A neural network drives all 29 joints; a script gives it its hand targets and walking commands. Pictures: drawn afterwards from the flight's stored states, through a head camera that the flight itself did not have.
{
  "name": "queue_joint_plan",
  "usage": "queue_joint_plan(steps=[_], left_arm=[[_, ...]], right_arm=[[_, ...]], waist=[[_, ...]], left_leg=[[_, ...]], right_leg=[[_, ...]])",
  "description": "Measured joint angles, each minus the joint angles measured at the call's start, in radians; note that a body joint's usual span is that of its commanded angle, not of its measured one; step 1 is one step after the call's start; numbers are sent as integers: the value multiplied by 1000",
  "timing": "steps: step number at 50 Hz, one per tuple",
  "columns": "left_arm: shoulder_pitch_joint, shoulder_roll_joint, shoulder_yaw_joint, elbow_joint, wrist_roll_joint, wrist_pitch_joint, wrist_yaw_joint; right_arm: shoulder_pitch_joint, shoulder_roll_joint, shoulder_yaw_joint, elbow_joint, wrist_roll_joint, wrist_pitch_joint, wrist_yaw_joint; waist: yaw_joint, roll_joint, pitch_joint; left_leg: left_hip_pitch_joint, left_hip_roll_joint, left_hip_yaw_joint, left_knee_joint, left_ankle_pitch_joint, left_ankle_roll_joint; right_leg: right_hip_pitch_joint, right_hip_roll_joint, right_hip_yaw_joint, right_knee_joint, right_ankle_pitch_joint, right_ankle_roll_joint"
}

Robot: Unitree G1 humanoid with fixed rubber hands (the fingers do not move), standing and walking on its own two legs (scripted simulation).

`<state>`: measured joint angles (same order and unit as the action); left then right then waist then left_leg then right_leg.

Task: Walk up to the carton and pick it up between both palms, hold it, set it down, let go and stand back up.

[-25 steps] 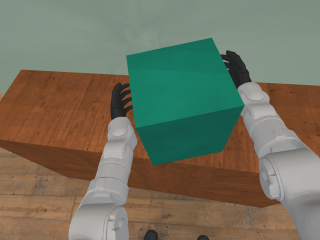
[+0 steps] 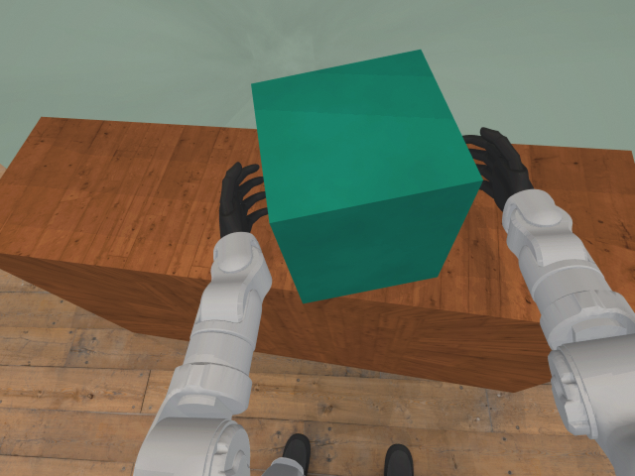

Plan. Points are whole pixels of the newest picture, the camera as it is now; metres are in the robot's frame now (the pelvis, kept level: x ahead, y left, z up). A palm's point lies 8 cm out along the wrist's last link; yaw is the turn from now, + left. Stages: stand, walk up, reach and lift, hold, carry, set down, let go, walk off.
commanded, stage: set down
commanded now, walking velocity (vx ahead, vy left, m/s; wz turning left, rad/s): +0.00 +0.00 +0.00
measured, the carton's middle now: (354, 191) +0.48 +0.05 +0.00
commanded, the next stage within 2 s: none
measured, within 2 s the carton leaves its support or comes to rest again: neither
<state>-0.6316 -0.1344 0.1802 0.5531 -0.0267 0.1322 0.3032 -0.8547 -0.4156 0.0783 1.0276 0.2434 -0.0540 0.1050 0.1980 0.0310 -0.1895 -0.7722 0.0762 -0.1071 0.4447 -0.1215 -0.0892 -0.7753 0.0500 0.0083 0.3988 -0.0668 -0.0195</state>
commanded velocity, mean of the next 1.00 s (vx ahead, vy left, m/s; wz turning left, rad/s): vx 0.00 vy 0.00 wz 0.00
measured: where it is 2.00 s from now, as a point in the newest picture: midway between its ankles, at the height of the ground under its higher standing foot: outside the picture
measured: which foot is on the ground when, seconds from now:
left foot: down 0.00-1.00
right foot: down 0.00-1.00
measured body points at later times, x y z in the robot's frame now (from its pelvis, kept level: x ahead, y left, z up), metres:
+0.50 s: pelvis -0.01 +0.00 +0.00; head +0.11 -0.02 +0.44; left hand +0.34 +0.20 +0.03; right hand +0.45 -0.18 +0.01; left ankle +0.03 +0.18 -0.73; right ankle +0.05 -0.10 -0.73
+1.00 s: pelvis +0.00 +0.00 +0.00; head +0.12 -0.01 +0.44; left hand +0.29 +0.20 +0.02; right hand +0.40 -0.20 -0.02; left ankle +0.03 +0.18 -0.73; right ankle +0.05 -0.10 -0.73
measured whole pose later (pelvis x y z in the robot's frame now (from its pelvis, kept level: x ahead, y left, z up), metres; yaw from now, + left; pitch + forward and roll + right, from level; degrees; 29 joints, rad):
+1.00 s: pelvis +0.00 +0.00 +0.00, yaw +0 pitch +20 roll -1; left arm -0.12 -0.12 0.03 0.13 -0.04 0.10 0.30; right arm -0.39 -0.48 0.04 0.82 0.29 -0.29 0.21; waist 0.20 0.01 -0.12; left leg -0.68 0.08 -0.11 0.44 -0.13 -0.09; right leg -0.69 0.05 0.01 0.42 -0.09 -0.02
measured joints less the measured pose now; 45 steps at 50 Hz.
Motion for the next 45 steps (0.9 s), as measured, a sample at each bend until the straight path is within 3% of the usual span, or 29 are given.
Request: queue_joint_plan(steps=[6,9,14,27,45], left_arm=[[39,6,-3,-38,-21,10,0],[124,6,-35,-166,-20,35,0],[210,6,-35,-277,-21,52,-3],[259,14,-68,-267,-21,30,-4],[427,14,-125,-377,-20,-9,-4]], right_arm=[[40,-13,-1,-74,6,-6,3],[84,-21,-1,-121,14,-30,10],[145,-46,-5,-150,21,-56,33],[254,-57,-30,-156,24,-89,80],[402,-59,-42,-203,32,-184,100]], waist=[[0,0,12],[0,0,4],[0,-1,16],[0,-16,17],[0,-19,47]], left_leg=[[4,1,0,0,2,0],[4,1,0,0,2,-2],[25,1,0,0,1,-2],[34,1,0,0,7,-2],[68,1,0,0,-5,-2]], right_leg=[[0,1,0,7,-1,0],[0,1,0,7,-1,0],[21,1,0,8,-2,0],[25,1,0,19,-1,-2],[56,2,0,26,-17,-5]])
